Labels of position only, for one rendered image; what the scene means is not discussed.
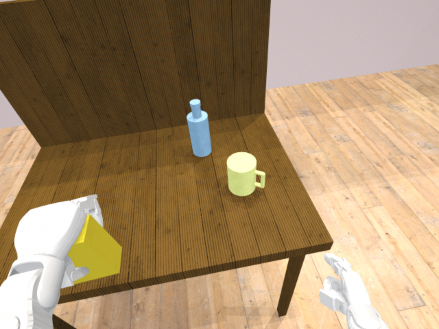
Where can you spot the right robot hand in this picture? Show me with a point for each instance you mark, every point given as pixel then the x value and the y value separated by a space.
pixel 338 295

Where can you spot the sponge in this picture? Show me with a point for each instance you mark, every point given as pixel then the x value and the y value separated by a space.
pixel 96 250

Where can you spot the right robot forearm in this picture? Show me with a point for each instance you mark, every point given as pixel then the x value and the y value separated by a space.
pixel 364 316

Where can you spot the table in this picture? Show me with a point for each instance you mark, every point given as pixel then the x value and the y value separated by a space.
pixel 104 86

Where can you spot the left robot forearm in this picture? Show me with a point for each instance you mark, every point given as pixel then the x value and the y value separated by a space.
pixel 31 292

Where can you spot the left robot hand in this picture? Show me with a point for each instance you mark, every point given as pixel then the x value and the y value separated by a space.
pixel 53 229

